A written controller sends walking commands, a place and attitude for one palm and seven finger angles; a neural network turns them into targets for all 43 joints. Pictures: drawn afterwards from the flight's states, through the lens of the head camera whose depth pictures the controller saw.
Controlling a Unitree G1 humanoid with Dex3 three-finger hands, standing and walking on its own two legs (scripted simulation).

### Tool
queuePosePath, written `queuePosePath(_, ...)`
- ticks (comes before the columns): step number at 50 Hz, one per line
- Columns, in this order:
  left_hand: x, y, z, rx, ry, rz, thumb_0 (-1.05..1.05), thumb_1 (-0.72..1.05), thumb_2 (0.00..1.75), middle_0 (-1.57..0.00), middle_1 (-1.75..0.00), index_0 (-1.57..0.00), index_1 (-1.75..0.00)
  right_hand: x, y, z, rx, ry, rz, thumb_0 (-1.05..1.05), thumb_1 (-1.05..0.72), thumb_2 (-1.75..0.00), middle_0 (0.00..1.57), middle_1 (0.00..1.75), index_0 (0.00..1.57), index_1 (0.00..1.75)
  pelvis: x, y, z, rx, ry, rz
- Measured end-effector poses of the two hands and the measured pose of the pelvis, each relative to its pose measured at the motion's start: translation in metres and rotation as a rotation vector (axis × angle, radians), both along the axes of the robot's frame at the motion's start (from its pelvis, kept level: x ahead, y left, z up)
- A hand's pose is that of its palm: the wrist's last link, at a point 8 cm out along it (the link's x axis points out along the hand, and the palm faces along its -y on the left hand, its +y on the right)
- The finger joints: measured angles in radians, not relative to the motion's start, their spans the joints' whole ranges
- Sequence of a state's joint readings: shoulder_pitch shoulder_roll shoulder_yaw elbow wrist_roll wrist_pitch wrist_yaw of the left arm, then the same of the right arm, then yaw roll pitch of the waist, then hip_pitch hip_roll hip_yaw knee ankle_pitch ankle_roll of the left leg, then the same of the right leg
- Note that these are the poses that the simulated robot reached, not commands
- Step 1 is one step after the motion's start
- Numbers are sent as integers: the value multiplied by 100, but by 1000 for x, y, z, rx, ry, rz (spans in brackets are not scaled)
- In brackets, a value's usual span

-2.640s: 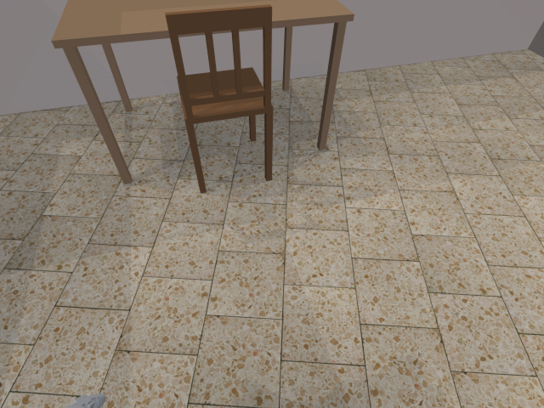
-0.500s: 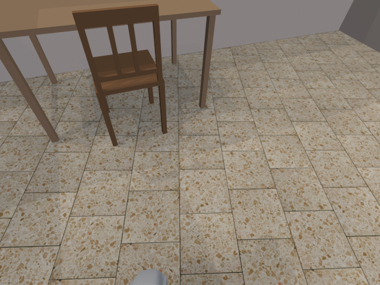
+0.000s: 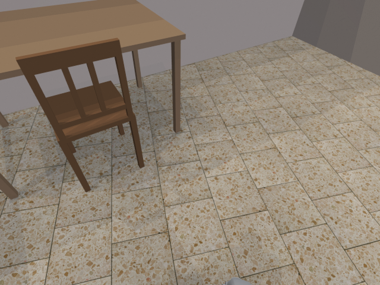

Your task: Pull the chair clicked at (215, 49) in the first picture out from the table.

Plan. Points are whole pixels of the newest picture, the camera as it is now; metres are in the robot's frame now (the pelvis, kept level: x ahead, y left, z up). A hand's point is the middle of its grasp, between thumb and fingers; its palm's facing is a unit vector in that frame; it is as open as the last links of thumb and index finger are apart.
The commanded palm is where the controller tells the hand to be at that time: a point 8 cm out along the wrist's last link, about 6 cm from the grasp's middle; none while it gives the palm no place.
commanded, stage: walk to a spot facing it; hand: left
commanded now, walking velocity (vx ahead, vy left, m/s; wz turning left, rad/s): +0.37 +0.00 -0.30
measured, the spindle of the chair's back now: (74, 93) +0.85 +0.55 -0.11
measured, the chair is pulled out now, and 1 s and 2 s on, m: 0.00 0.00 0.00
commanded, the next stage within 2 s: turn to face it in 0.58 s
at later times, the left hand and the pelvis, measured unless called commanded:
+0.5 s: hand (133, 261) +0.22 +0.16 -0.18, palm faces -0.03 -0.98 -0.20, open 7.2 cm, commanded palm none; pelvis +0.19 -0.03 +0.00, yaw -4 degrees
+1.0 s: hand (144, 186) +0.44 +0.17 -0.17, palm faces +0.00 -0.98 -0.20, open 7.3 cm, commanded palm none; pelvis +0.35 +0.00 +0.00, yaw -2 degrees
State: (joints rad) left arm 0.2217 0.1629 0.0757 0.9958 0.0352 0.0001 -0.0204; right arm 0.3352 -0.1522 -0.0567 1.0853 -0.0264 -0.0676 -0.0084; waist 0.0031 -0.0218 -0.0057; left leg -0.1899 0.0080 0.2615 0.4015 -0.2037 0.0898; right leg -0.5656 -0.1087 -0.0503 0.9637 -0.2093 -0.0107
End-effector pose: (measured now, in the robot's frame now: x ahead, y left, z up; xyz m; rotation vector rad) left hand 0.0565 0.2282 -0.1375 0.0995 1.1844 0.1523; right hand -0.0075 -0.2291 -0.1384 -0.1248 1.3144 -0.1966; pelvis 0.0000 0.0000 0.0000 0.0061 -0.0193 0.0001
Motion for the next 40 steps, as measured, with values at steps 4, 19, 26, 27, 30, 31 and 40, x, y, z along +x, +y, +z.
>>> queuePosePath(4, 46, -10, 5, -6, 10, -69, 1, 91, 90, -20, -30, -20, -30, -12, 5, 0, 23, 65, -74, 0, -92, -90, 20, 30, 20, 30, 27, -3, 3, 1, 5, -29)
queuePosePath(19, 170, -45, -2, 33, -42, -88, -2, 95, 90, -21, -30, -20, -30, 59, -19, -8, 62, 217, -148, 1, -90, -90, 20, 30, 20, 30, 143, -41, -5, -34, 8, -79)
queuePosePath(26, 158, -16, -16, 29, 155, -64, -1, 94, 90, -20, -30, -20, -30, 220, -35, 4, -19, -65, -67, 1, -92, -90, 19, 30, 19, 29, 201, -25, -5, -49, 10, -79)
queuePosePath(27, 158, -12, -20, 20, 179, -55, -1, 93, 90, -20, -30, -20, -30, 242, -35, 6, -32, -95, -49, 1, -92, -90, 19, 30, 19, 29, 211, -20, -7, -54, 7, -79)
queuePosePath(30, 162, 1, -36, -8, 253, -35, 0, 92, 90, -20, -30, -20, -30, 299, -29, 6, -78, -173, -7, 1, -92, -90, 19, 30, 19, 29, 243, -4, -19, -59, -2, -88)
queuePosePath(31, 166, 5, -40, -13, 278, -33, 0, 92, 90, -20, -30, -20, -30, 313, -26, 7, -90, -193, 0, 1, -92, -90, 19, 30, 19, 30, 251, 1, -22, -52, -5, -97)
queuePosePath(40, 274, 13, -18, -14, 211, -104, 1, 92, 90, -20, -30, -20, -30, 328, 7, 18, -78, -112, -93, -1, -95, -89, 20, 30, 20, 30, 309, 15, 1, -33, 1, -143)
